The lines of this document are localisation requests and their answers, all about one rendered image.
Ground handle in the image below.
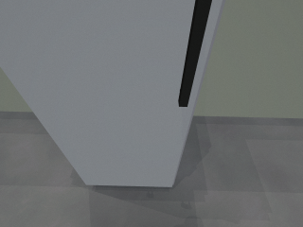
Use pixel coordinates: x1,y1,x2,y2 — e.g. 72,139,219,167
178,0,212,107

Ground fridge door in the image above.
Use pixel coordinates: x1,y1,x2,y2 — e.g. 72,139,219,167
0,0,223,187

